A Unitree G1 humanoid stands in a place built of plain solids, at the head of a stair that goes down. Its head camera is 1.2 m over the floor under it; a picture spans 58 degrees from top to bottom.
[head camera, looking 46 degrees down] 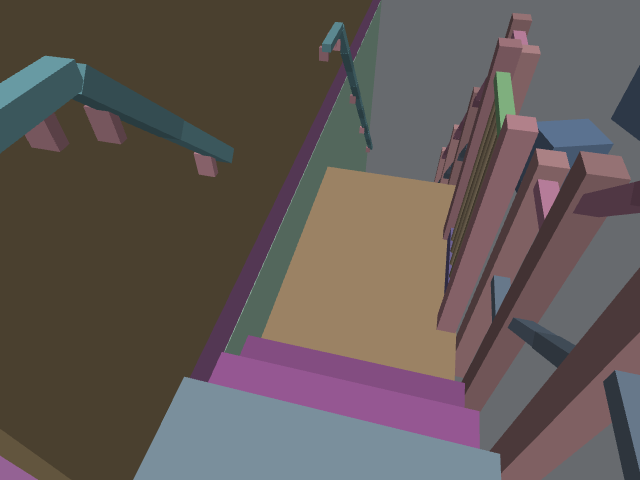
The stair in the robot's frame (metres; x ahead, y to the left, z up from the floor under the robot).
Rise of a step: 0.20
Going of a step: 0.20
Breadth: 0.90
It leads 14 degrees to the right of straight ahead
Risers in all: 3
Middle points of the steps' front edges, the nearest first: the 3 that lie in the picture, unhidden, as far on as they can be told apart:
0.49 -0.03 0.00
0.68 -0.08 -0.20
0.88 -0.13 -0.40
